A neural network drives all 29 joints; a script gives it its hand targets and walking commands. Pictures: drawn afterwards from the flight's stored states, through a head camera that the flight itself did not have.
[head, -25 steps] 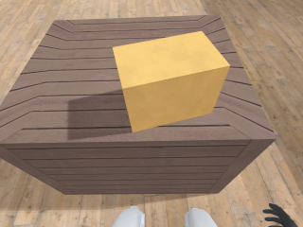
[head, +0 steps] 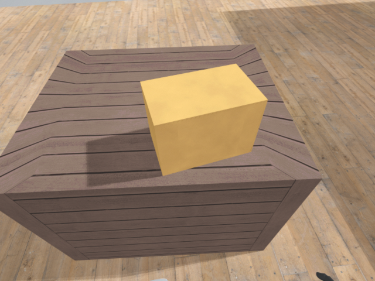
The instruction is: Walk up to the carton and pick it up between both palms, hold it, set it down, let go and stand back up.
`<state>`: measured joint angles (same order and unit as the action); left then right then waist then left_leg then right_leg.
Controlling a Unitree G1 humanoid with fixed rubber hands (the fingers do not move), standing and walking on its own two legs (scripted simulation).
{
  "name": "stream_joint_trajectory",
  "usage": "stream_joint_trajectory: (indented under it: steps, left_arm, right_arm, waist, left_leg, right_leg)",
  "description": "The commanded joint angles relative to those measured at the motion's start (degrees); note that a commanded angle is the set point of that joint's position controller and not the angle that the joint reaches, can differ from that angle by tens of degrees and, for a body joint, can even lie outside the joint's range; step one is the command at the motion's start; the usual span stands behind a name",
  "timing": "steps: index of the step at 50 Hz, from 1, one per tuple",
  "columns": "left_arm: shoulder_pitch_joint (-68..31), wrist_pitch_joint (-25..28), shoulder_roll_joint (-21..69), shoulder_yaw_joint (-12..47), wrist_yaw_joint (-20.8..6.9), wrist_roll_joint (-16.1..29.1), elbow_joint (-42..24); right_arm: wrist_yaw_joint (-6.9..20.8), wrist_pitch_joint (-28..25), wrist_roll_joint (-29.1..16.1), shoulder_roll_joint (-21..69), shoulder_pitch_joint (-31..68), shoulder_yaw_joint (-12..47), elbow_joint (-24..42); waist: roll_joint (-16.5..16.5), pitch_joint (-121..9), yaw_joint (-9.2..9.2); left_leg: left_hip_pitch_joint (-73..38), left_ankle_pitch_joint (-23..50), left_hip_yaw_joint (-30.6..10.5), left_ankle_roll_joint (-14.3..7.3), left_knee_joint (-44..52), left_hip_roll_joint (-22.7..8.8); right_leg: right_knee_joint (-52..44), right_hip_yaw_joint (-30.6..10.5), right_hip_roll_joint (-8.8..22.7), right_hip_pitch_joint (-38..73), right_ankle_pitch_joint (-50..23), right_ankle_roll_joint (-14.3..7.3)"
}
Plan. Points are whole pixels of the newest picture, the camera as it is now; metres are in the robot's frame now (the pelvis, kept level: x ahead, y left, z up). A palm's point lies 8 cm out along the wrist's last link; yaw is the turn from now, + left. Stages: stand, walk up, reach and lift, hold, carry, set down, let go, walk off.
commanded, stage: walk up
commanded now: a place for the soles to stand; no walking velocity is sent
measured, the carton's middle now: (199, 119) +0.53 -0.02 +0.03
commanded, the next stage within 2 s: reach and lift in 0.38 s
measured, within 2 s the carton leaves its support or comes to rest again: neither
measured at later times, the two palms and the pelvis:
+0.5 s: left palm out of the picture +0.14 +0.29 -0.11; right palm (334, 279) +0.15 -0.30 -0.11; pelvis +0.00 -0.01 -0.01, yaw +1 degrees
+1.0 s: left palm (86, 261) +0.19 +0.24 -0.06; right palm (353, 261) +0.17 -0.32 -0.06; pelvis +0.04 -0.04 +0.01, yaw +1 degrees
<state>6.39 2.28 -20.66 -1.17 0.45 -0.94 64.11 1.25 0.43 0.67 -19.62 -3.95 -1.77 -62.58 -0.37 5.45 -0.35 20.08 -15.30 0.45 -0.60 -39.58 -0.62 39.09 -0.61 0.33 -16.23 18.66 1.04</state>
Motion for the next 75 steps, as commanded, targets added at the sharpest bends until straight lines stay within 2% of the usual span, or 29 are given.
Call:
stream_joint_trajectory:
  steps: [1,3,8,12,14,15,19,20,21,23,25,26,29,30,32,33,35,37,38,42,44,46,49,53,57,59,62,69,75]
  left_arm:
    - [-4.8,1.2,-14.0,-2.2,0.8,-0.2,-3.3]
    - [-4.8,1.4,-13.6,-2.2,0.7,0.2,-2.7]
    - [-4.5,1.0,-12.5,-1.5,0.3,0.5,-2.4]
    - [-4.8,1.2,-13.3,-1.4,0.1,0.5,-1.5]
    - [-5.4,1.3,-12.6,-1.4,0.2,0.2,-1.2]
    - [-6.8,1.1,-13.8,-1.1,0.1,0.2,-1.5]
    - [-6.5,1.2,-12.7,-1.3,0.3,0.3,-1.7]
    - [-26.6,-10.6,-12.8,-5.6,2.0,1.7,-21.8]
    - [-24.0,-17.0,-8.1,-3.4,3.0,1.1,-24.0]
    - [-20.8,-25.6,-7.1,-3.9,1.5,0.8,-30.0]
    - [-17.1,-30.0,-9.8,-4.2,1.3,-1.6,-39.0]
    - [-14.4,-32.1,-9.0,-2.8,1.4,-2.0,-41.3]
    - [-8.8,-34.8,-5.6,-1.9,2.1,-3.3,-45.3]
    - [-7.3,-34.4,-5.3,-2.8,2.2,-3.9,-46.5]
    - [-6.4,-33.9,-7.1,-6.8,2.5,-6.2,-45.8]
    - [-5.7,-33.7,-6.4,-7.4,2.9,-6.3,-48.1]
    - [-8.2,-33.2,-6.3,-9.2,3.6,-5.9,-50.9]
    - [-6.3,-32.3,-5.5,-8.7,4.2,-5.2,-53.9]
    - [-6.9,-32.3,-4.5,-8.8,4.3,-5.1,-53.9]
    - [-5.6,-30.7,-4.2,-9.0,4.4,-3.9,-52.6]
    - [-5.4,-29.2,-3.9,-8.0,4.4,-2.9,-54.2]
    - [-4.7,-27.7,-2.8,-7.5,4.2,-2.1,-53.1]
    - [-3.5,-24.4,-5.0,-9.1,4.2,-1.3,-54.5]
    - [-1.4,-21.4,-4.2,-8.5,3.2,-0.3,-51.8]
    - [1.8,-18.4,-2.2,-7.4,3.7,0.4,-53.4]
    - [2.9,-16.8,-1.7,-7.5,3.5,1.3,-52.3]
    - [3.3,-15.2,-0.6,-7.2,3.8,1.1,-54.6]
    - [9.2,-12.2,2.8,-5.9,6.0,0.8,-60.5]
    - [12.5,-8.7,3.9,-6.8,6.6,0.1,-63.4]
  right_arm:
    - [-0.3,-1.5,-0.4,-15.0,4.7,-2.6,3.9]
    - [-0.2,-1.5,-0.3,-14.0,4.8,-2.3,3.6]
    - [0.0,-1.5,-0.1,-14.6,6.6,-1.9,2.4]
    - [0.0,-1.8,-0.6,-13.3,7.1,-1.4,2.3]
    - [-0.3,-2.0,-0.7,-13.1,6.5,-1.1,1.8]
    - [-0.4,-1.8,-0.3,-13.9,4.8,-1.5,1.3]
    - [-0.3,-1.5,-0.6,-13.1,5.8,-1.2,2.0]
    - [0.8,-9.8,7.8,-4.9,25.9,-5.9,7.3]
    - [2.5,-9.3,7.6,-9.2,23.1,-6.4,5.0]
    - [3.5,-7.9,5.8,-10.2,16.4,-7.3,5.8]
    - [2.9,-6.5,2.6,-11.4,9.5,-7.1,9.5]
    - [2.9,-6.1,1.8,-11.3,7.2,-7.5,11.0]
    - [4.5,-4.2,1.6,-15.2,7.0,-10.8,13.1]
    - [5.2,-4.8,1.2,-17.5,6.7,-11.7,14.4]
    - [5.0,-5.0,1.8,-18.3,6.2,-11.0,17.7]
    - [5.0,-4.9,0.3,-17.8,4.9,-10.4,17.4]
    - [5.1,-4.2,0.0,-15.6,5.8,-8.2,21.9]
    - [5.1,-4.0,-1.1,-14.0,3.3,-7.8,22.5]
    - [5.7,-3.5,-2.0,-12.7,3.2,-6.5,21.2]
    - [5.6,-2.9,-2.2,-10.5,0.5,-6.4,27.4]
    - [5.5,-2.9,-2.1,-9.7,-1.0,-5.7,27.8]
    - [5.7,-3.7,-2.2,-9.6,-1.9,-5.4,30.6]
    - [5.1,-4.5,-2.8,-9.3,-2.9,-5.1,31.2]
    - [4.3,-5.8,-2.4,-9.1,-5.3,-5.7,33.0]
    - [4.4,-7.5,-3.0,-9.4,-6.3,-5.5,34.1]
    - [4.2,-8.1,-3.4,-8.6,-6.3,-5.3,35.4]
    - [4.2,-8.9,-4.1,-9.3,-7.2,-5.2,34.0]
    - [6.0,-10.8,-8.1,-10.4,-8.1,-4.4,34.3]
    - [6.5,-13.1,-11.5,-11.5,-10.1,-2.9,36.3]
  waist:
    - [-1.5,-6.0,1.15]
    - [0.9,-5.8,0.59]
    - [-3.2,-5.9,-0.77]
    - [-0.2,-8.1,-1.01]
    - [-2.2,-8.4,-0.18]
    - [1.5,-7.5,0.38]
    - [-0.5,-7.1,0.53]
    - [2.5,-7.0,1.86]
    - [0.1,-5.4,1.64]
    - [4.6,-7.7,2.86]
    - [6.1,-12.9,2.51]
    - [6.0,-13.6,3.43]
    - [-6.4,-12.9,2.44]
    - [-6.8,-12.7,0.64]
    - [-2.1,-12.0,0.27]
    - [-3.3,-13.5,0.16]
    - [-1.8,-11.1,-0.52]
    - [-1.2,-10.9,-0.2]
    - [-4.2,-8.2,-0.18]
    - [0.9,-7.3,-0.5]
    - [-1.4,-7.5,-0.27]
    - [1.8,-7.4,-0.82]
    - [0.2,-9.5,-1.0]
    - [4.6,-6.9,-0.59]
    - [2.5,-10.1,-1.04]
    - [5.7,-7.6,-1.73]
    - [3.9,-8.8,-0.94]
    - [1.5,-8.8,-2.94]
    - [2.4,-9.2,-3.19]
  left_leg:
    - [-6.0,-8.2,-10.1,-2.6,14.3,-5.6]
    - [-6.3,-5.0,-10.7,-2.6,15.6,-6.0]
    - [-4.9,-8.2,-12.3,-2.3,22.0,-7.3]
    - [-7.2,-2.7,-9.1,-1.3,20.4,-6.5]
    - [-10.1,4.4,-7.6,-0.8,19.7,-5.4]
    - [-9.9,4.0,-7.7,-0.9,19.6,-5.7]
    - [-10.1,3.1,-7.8,-1.1,21.1,-6.1]
    - [1.6,-16.2,4.8,2.8,11.6,-1.8]
    - [4.3,-16.4,3.7,1.1,9.6,-3.8]
    - [-1.2,-9.7,3.3,0.7,3.5,-2.8]
    - [-22.0,-8.6,1.5,2.8,-5.5,-0.9]
    - [-28.0,-7.4,-0.6,3.8,-5.7,-1.5]
    - [-14.0,-0.4,-1.4,4.6,4.7,-6.6]
    - [-12.3,2.4,-1.4,4.5,5.4,-6.8]
    - [-10.0,3.7,1.5,3.6,4.4,-3.8]
    - [-11.8,7.0,1.7,4.1,4.6,-3.2]
    - [-7.8,2.3,2.4,2.8,5.8,-1.9]
    - [-10.5,4.8,2.1,3.1,6.3,-2.0]
    - [-9.3,3.3,2.7,3.2,7.8,-1.6]
    - [-11.6,3.3,3.9,2.0,10.2,-0.1]
    - [-12.9,4.4,4.3,2.0,11.4,0.3]
    - [-14.1,4.1,4.5,1.8,12.8,0.9]
    - [-14.8,6.5,4.6,1.8,13.8,1.7]
    - [-15.5,6.6,4.5,0.6,16.5,2.1]
    - [-19.2,10.6,3.5,1.2,17.3,2.1]
    - [-19.1,11.0,4.0,0.5,18.7,2.1]
    - [-20.7,14.8,3.1,1.4,18.7,2.2]
    - [-23.9,21.8,2.7,3.0,19.0,1.8]
    - [-24.5,24.9,1.5,3.5,19.1,1.8]
  right_leg:
    - [-14.0,-8.4,6.5,-3.9,3.7,-5.4]
    - [-15.2,-6.9,5.4,-1.9,1.6,-4.1]
    - [-15.7,-5.7,4.9,1.8,0.5,-3.7]
    - [-17.8,-6.2,6.5,4.2,-3.6,-3.7]
    - [-18.3,-6.9,6.8,5.1,-10.3,-3.4]
    - [-18.4,-6.4,7.0,3.1,-8.9,-3.4]
    - [-19.5,-6.3,6.9,4.5,-8.2,-3.3]
    - [-9.0,6.4,-0.8,-3.3,13.6,-3.2]
    - [-4.5,6.5,-1.4,-3.1,11.8,-4.1]
    - [-3.8,5.2,0.1,-4.9,5.0,-3.5]
    - [-8.9,2.4,6.4,-22.9,14.9,-8.0]
    - [-9.4,4.3,6.6,-26.9,11.9,-7.8]
    - [-3.8,10.2,0.5,-9.7,-4.4,-4.5]
    - [-3.6,10.0,-0.3,-6.2,-6.3,-4.0]
    - [-4.7,8.0,-0.1,-4.2,-8.5,-3.3]
    - [-5.0,7.8,-0.1,-2.7,-10.3,-2.7]
    - [-6.2,4.7,0.2,-1.5,-8.5,-2.5]
    - [-7.6,4.3,0.3,-0.3,-11.2,-1.9]
    - [-8.9,3.3,0.6,-0.2,-9.1,-2.6]
    - [-13.5,1.3,0.5,-1.4,-10.8,-1.9]
    - [-14.8,1.0,0.6,-1.1,-12.1,-2.1]
    - [-16.6,0.5,0.1,-1.0,-12.1,-1.2]
    - [-17.2,0.0,0.6,1.2,-15.5,-0.3]
    - [-19.1,0.4,-0.1,1.8,-15.8,0.7]
    - [-20.2,1.2,-0.9,1.4,-18.4,-0.1]
    - [-22.0,1.2,-0.6,2.0,-18.7,0.3]
    - [-21.6,1.5,-1.4,2.5,-21.9,-0.2]
    - [-24.7,0.8,-2.0,4.3,-24.7,-1.8]
    - [-24.2,-0.9,-2.0,4.2,-30.7,-1.0]
